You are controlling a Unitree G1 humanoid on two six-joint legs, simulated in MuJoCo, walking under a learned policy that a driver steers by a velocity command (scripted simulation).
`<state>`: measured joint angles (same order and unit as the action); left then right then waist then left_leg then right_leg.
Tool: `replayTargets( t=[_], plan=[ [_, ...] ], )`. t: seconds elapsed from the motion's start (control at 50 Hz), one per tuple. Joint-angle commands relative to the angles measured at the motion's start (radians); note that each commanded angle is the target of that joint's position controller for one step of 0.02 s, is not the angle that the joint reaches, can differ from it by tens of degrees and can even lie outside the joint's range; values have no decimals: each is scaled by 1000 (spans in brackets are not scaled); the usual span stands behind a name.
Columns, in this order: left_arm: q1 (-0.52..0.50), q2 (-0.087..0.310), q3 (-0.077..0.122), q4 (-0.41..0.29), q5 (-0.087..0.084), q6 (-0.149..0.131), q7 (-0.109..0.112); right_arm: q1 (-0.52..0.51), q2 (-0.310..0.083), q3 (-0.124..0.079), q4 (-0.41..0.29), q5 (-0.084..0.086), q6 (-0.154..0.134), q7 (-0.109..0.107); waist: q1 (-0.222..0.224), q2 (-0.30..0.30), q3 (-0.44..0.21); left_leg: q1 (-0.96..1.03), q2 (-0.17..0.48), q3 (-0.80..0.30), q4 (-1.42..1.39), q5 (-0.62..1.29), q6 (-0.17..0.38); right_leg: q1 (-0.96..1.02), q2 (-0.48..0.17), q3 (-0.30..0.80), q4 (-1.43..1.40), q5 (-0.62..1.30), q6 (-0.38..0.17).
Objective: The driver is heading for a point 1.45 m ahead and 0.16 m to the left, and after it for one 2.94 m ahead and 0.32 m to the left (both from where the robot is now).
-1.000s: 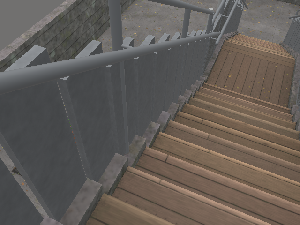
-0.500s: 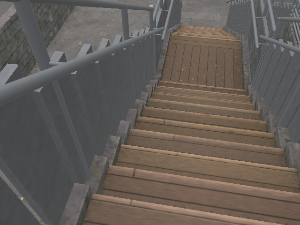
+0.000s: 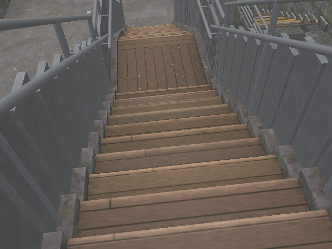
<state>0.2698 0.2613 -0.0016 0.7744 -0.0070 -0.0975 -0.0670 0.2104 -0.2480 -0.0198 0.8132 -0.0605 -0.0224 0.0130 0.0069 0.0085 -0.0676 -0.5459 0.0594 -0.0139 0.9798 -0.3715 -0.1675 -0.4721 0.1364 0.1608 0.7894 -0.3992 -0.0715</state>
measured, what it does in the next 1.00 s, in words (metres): steps on the spot: left foot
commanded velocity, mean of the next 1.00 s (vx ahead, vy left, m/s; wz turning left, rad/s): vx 0.00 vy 0.00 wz -0.06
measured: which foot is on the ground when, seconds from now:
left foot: up 0.00-0.00, down 0.02-1.00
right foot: down 0.00-1.00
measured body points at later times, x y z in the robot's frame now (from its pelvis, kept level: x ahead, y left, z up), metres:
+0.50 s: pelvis -0.01 +0.05 +0.03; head +0.02 +0.05 +0.48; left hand +0.03 +0.31 -0.11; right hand +0.13 -0.20 -0.09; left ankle -0.04 +0.17 -0.71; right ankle -0.01 -0.08 -0.71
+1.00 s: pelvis +0.00 +0.07 +0.03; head +0.02 +0.08 +0.48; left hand +0.03 +0.32 -0.12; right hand +0.07 -0.18 -0.10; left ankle -0.04 +0.17 -0.71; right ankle -0.01 -0.08 -0.71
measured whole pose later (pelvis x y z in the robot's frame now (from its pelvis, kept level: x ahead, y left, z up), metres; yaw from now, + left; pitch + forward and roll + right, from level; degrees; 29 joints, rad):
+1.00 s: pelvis +0.00 +0.07 +0.03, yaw +0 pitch -1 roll +0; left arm 0.23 0.24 0.05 1.01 -0.01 -0.02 -0.08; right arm 0.24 -0.22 -0.06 0.90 -0.01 -0.02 0.11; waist 0.01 -0.01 0.06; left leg -0.13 -0.01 0.03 0.40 -0.26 0.03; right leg -0.16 0.02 0.17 0.39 -0.22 0.04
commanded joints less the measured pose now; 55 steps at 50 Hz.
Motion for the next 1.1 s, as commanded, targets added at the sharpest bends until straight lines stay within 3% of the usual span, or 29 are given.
replayTargets(
  t=[0.02,0.04,0.06,0.08,0.1,0.12,0.14,0.16,0.24,0.26,0.28,0.3,0.36,0.4,0.52,0.54,0.58,0.66,0.7,0.86,0.88,1.1],
  plan=[
    [-50,167,28,-40,-33,13,-33,97,-32,11,3,33,-14,32,-72,-65,-19,202,6,25,-284,198,20,11,-230,347,-215,501,-142],
    [-53,173,30,-44,-34,23,-39,100,-68,1,-9,36,-17,32,-76,-74,-47,289,3,16,-295,292,65,-5,-218,357,-228,479,-127],
    [40,127,26,-36,-33,30,-32,47,-129,-2,-21,40,-26,40,6,21,-95,372,30,-43,-326,429,162,-16,-150,273,-237,269,-51],
    [95,145,38,-11,-26,43,-32,30,-141,1,-18,21,-29,63,30,70,-57,361,51,-71,-422,370,233,-10,-86,116,-216,84,13],
    [71,133,41,-12,-11,49,-35,-39,-125,11,-27,15,-31,95,57,69,-17,265,65,-101,-514,280,249,71,-54,16,-198,-9,74],
    [50,117,42,-8,5,51,-28,-95,-103,16,-29,38,-31,121,83,47,29,187,60,-95,-552,213,230,136,-61,-12,-205,3,104],
    [61,127,48,26,-7,54,-25,-120,-82,22,-49,58,-32,138,80,19,57,182,47,-67,-572,141,196,160,-60,-4,-231,-1,113],
    [54,135,51,37,-16,52,-21,-102,-104,10,-47,57,-33,140,60,38,78,213,42,-56,-582,137,190,149,-59,-1,-253,14,115],
    [-8,108,49,52,-17,50,0,-21,-116,-17,-45,37,-45,123,-1,2,58,368,51,-15,-556,286,226,118,-69,8,-318,174,99],
    [-7,106,49,58,-18,48,6,-22,-120,-25,-46,39,-41,120,-1,12,41,397,54,-14,-555,313,235,121,-72,1,-324,194,99],
    [4,101,51,71,-18,48,6,-9,-97,-21,-36,37,-40,119,0,9,46,406,56,-13,-552,314,227,120,-74,-1,-343,199,100],
    [18,89,48,78,-11,51,3,-9,-90,-23,-39,47,-37,121,6,25,55,413,48,-9,-555,324,221,126,-79,0,-362,217,98],
    [14,98,55,89,-9,51,2,-16,-88,-38,-43,49,-30,118,3,29,53,450,31,11,-551,318,210,129,-79,-10,-392,257,92],
    [18,95,54,95,-9,50,2,-20,-104,-48,-51,50,-27,114,2,27,61,458,18,28,-542,320,201,132,-86,-13,-398,286,93],
    [19,96,59,103,-4,55,-3,-19,-106,-57,-46,47,-34,100,4,16,51,491,2,36,-548,361,188,162,-96,-23,-430,333,84],
    [31,94,59,112,-4,57,-3,5,-97,-55,-32,53,-32,98,1,13,51,500,-5,41,-549,358,183,167,-100,-22,-434,350,80],
    [33,97,61,123,-7,58,-7,3,-115,-64,-37,48,-31,95,-4,1,48,506,-16,47,-550,352,175,175,-103,-16,-433,351,75],
    [22,87,64,138,-7,59,-10,8,-105,-64,-27,48,-30,93,6,-1,60,488,-23,44,-569,375,173,203,-107,-27,-437,346,79],
    [55,104,72,167,-12,60,-18,-2,-81,-57,-23,51,-26,95,12,4,59,469,-32,43,-581,353,166,235,-112,-27,-436,357,70],
    [31,82,75,204,-15,66,-13,35,-90,-59,24,54,-20,91,14,-6,86,482,-37,40,-608,378,167,242,-106,-50,-447,347,80],
    [14,87,73,199,-7,67,-12,39,-106,-66,29,51,-17,89,3,1,83,496,-38,38,-609,399,169,233,-102,-50,-447,357,78],
    [23,83,63,246,-5,89,-8,83,-95,-64,75,53,1,95,0,1,103,534,-43,24,-644,404,173,231,-95,-75,-474,325,90]
  ],
)
Velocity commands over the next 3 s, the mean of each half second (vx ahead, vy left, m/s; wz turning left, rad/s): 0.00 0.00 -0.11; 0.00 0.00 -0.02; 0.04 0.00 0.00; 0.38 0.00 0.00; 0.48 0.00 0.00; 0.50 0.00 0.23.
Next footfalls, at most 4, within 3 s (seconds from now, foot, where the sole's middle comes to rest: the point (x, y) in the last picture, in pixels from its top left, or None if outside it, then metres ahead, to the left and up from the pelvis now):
0.02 left None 0.00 0.17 -0.75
2.04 left None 0.31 0.11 -0.91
2.48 right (207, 247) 0.60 -0.12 -1.07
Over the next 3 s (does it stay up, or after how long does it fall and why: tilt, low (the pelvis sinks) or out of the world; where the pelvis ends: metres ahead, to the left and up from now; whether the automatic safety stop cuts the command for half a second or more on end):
stays up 0.74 -0.03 -0.38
